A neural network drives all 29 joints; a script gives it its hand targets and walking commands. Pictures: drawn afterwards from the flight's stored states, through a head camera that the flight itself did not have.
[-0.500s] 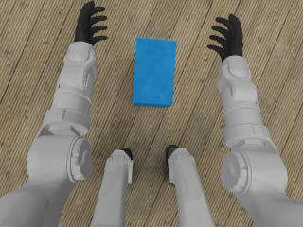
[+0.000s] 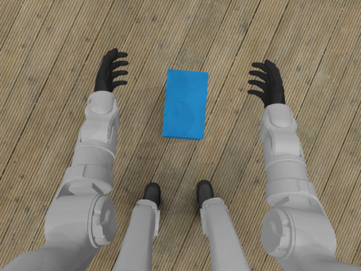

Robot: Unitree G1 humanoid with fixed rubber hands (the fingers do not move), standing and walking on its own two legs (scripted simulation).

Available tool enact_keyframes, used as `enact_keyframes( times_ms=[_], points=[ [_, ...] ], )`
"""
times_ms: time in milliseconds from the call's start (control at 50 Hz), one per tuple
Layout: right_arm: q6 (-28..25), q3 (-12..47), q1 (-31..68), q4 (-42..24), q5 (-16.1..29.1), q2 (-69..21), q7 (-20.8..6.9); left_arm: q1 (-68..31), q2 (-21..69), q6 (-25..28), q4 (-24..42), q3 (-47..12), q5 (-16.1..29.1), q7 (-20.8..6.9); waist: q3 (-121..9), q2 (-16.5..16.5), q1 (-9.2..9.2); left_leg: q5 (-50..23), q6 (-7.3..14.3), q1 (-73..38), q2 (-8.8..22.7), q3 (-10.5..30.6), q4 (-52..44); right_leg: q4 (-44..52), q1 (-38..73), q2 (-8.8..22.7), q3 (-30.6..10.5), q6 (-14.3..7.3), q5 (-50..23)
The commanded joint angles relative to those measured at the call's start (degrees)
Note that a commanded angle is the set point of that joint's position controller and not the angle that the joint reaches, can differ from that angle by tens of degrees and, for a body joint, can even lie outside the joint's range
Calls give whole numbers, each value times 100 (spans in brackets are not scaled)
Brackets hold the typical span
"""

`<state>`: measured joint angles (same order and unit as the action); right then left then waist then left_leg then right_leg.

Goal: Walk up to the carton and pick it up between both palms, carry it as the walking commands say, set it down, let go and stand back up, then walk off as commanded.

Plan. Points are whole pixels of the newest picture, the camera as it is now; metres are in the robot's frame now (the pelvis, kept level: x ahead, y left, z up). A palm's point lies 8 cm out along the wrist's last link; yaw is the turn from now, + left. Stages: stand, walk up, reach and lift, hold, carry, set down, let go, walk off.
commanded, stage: let go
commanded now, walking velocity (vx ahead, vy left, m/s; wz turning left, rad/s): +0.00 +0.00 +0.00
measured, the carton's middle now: (184, 108) +0.50 -0.03 -0.58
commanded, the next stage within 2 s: stand in 1.14 s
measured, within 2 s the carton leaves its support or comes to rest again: neither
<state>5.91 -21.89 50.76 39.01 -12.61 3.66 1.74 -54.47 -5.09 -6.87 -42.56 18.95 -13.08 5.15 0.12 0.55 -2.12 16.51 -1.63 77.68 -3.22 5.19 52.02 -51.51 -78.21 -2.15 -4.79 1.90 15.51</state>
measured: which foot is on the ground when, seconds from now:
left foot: down 0.00-1.00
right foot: down 0.00-1.00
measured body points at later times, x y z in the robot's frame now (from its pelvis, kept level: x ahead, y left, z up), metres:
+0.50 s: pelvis +0.04 +0.00 +0.07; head +0.18 +0.00 +0.50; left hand +0.31 +0.21 -0.03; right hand +0.28 -0.23 -0.02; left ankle +0.04 +0.13 -0.65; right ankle +0.05 -0.13 -0.65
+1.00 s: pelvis +0.07 +0.00 +0.09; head +0.08 +0.00 +0.53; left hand +0.24 +0.23 +0.01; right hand +0.24 -0.24 +0.01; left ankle +0.04 +0.13 -0.66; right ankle +0.05 -0.13 -0.65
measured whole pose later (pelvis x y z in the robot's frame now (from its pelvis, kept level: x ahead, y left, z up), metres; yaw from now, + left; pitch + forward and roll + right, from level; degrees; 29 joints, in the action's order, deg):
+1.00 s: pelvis +0.07 +0.00 +0.09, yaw -1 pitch -5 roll +0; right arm 8.0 -2.5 -12.3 23.4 -1.0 11.9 -4.1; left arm 12.8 -11.6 -7.2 -24.0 2.5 -0.7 -4.2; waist 6.2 0.3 0.1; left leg 16.7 -0.3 3.9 -1.2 4.4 25.3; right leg -25.7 -5.1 -1.2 -4.7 0.5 15.9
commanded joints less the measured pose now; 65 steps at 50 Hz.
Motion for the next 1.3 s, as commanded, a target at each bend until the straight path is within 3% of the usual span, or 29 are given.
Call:
enact_keyframes(
  times_ms=[0,80,240,480,640,840,1120,1140,1160,1180,1220,1280],
  points=[
    [-51,418,15,-1189,103,587,-103,-131,-230,58,1321,-369,124,93,-6746,36,-145,-3483,-149,-4186,-243,-464,-107,131,3891,-313,604,102,-3244],
    [-43,780,-1057,-1306,296,593,-260,976,-191,78,1642,-547,225,29,-5977,-8,-105,-3304,-107,-4067,-222,-465,-473,429,4206,-195,437,98,-3420],
    [-436,1104,-2837,-1054,649,715,-423,3005,-367,496,1408,-750,444,-207,-4212,-62,0,-2368,-41,-4058,-148,-458,-1322,1133,4966,-56,245,57,-3029],
    [-668,1582,-4949,-1638,1121,1082,-506,5056,-756,757,1783,-1235,1020,-582,-1850,-59,107,-986,31,-5752,51,-416,-2527,2367,6112,-70,419,39,-1169],
    [-570,1661,-6005,-1819,1245,1306,-574,6243,-981,622,2240,-1428,1139,-735,-815,-7,147,-1328,2,-6831,55,-404,-3066,2899,6889,-79,494,10,-1284],
    [-50,1763,-6032,-1997,1206,1363,-626,6408,-1131,156,2430,-1519,1289,-912,377,-5,206,-421,56,-6988,80,-521,-3269,3049,7192,-111,500,-90,-421],
    [387,1911,-6189,-2244,1239,1400,-374,6640,-1226,109,2298,-1469,1204,-789,-20,-69,190,-1810,45,-7212,-4,-426,-2826,2647,7466,-171,377,16,-1852],
    [-177,1776,-6474,-1359,1047,1732,-152,7075,-1563,411,1462,-1447,1115,-562,101,272,248,-263,-32,-6848,604,-374,-2843,2797,6633,515,51,44,-647],
    [-453,1818,-6611,-1201,993,1713,-37,7086,-1674,626,1319,-1442,1061,-431,293,191,184,378,-56,-6668,666,-154,-2928,2850,6401,494,-67,5,71],
    [-632,1845,-6516,-1078,992,1686,2,6978,-1564,775,1232,-1473,1072,-391,419,143,194,588,-16,-6466,745,11,-2945,2848,6174,498,-125,-12,265],
    [-843,1876,-6419,-889,1072,1667,13,6934,-1434,978,1015,-1530,1151,-417,128,22,195,179,49,-6518,810,124,-2778,2729,6201,547,-237,-75,-132],
    [-996,1916,-6471,-619,1141,1745,-12,6941,-1497,1119,757,-1563,1227,-456,-583,-113,155,-971,69,-6811,813,127,-2451,2417,6462,583,-334,-197,-1476]
  ],
)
